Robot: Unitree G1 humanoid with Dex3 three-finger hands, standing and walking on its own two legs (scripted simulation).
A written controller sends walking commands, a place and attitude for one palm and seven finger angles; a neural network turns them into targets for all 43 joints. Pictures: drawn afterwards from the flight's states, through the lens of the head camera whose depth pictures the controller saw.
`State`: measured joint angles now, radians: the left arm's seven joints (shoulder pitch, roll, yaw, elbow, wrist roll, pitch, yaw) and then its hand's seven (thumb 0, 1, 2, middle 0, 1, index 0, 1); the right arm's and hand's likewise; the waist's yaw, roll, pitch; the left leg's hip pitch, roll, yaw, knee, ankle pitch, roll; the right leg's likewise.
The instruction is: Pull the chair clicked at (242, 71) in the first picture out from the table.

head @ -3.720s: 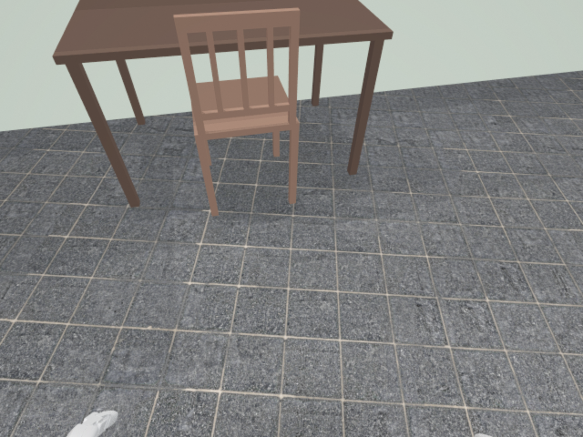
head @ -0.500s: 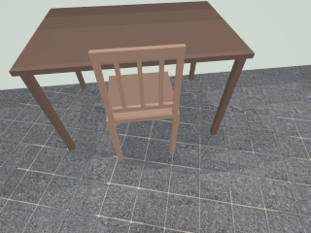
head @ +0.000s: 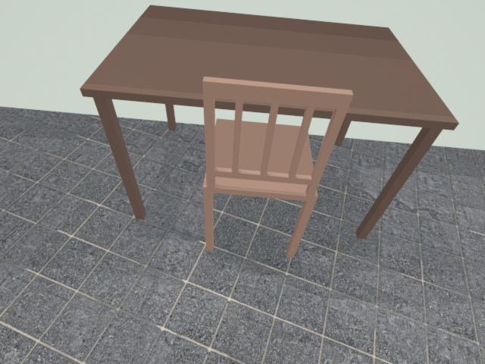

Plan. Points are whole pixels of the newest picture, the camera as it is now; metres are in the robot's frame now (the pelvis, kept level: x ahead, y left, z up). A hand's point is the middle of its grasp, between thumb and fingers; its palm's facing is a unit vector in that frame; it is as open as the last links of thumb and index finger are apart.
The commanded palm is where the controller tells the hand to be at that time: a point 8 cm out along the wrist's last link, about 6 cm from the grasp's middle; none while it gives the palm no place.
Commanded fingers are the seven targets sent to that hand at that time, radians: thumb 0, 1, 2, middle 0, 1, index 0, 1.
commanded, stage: take the last steps up to it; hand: left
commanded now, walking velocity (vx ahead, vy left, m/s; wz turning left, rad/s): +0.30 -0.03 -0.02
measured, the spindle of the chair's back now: (268, 141) +0.74 -0.03 -0.09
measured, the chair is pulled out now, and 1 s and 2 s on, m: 0.00 0.00 0.00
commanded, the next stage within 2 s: come to a stop and stand still in 0.72 s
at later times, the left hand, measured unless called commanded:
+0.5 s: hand (181, 339) +0.20 +0.13 -0.16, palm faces +0.08 -0.97 -0.23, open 7.3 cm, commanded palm none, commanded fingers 0.00 0.90 0.90 -0.20 -0.30 -0.20 -0.30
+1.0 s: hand (177, 320) +0.24 +0.15 -0.18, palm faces +0.09 -0.98 -0.15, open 7.4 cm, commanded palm none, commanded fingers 0.00 0.90 0.90 -0.20 -0.30 -0.20 -0.30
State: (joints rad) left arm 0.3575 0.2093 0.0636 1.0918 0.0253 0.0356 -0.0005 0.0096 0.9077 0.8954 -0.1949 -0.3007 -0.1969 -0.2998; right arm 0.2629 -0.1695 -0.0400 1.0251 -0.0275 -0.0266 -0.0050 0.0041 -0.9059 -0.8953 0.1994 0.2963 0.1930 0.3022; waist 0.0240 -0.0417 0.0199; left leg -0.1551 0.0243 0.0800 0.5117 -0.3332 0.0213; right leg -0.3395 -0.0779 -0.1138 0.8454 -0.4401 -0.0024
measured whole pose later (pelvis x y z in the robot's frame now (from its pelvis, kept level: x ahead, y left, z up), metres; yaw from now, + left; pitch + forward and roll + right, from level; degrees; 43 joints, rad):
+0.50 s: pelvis +0.14 -0.06 +0.00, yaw +1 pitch -2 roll +0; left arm 0.23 0.15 0.06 1.04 0.01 -0.06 0.02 0.00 0.93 0.90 -0.20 -0.30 -0.20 -0.30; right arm 0.31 -0.17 -0.05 1.11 -0.02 -0.01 0.00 0.01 -0.91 -0.90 0.20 0.30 0.19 0.30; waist -0.02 0.04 0.05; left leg -0.42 0.08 0.04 1.17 -0.34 0.03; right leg -0.23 -0.01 -0.17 0.49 -0.23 -0.07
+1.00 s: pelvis +0.25 -0.02 +0.01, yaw +1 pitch -1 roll +0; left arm 0.28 0.15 0.03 1.12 0.01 0.01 0.04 0.01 0.91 0.90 -0.19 -0.30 -0.20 -0.30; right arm 0.17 -0.15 -0.01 1.06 -0.01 -0.03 -0.05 -0.01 -0.95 -0.89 0.20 0.30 0.20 0.30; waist 0.03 -0.05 0.07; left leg -0.21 0.00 0.12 0.43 -0.20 0.06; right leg -0.33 -0.05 -0.04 0.81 -0.43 0.02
